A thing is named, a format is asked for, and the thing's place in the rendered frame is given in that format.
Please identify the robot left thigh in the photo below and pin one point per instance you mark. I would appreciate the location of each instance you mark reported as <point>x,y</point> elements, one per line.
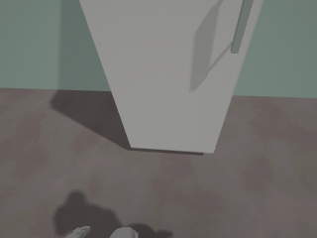
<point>125,232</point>

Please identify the robot left hand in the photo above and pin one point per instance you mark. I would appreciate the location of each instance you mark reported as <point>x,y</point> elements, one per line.
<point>79,232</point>

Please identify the handle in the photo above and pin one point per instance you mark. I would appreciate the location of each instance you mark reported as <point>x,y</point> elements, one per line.
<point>241,25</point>

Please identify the fridge door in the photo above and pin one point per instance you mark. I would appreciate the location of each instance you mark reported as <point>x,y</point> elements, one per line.
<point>169,66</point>

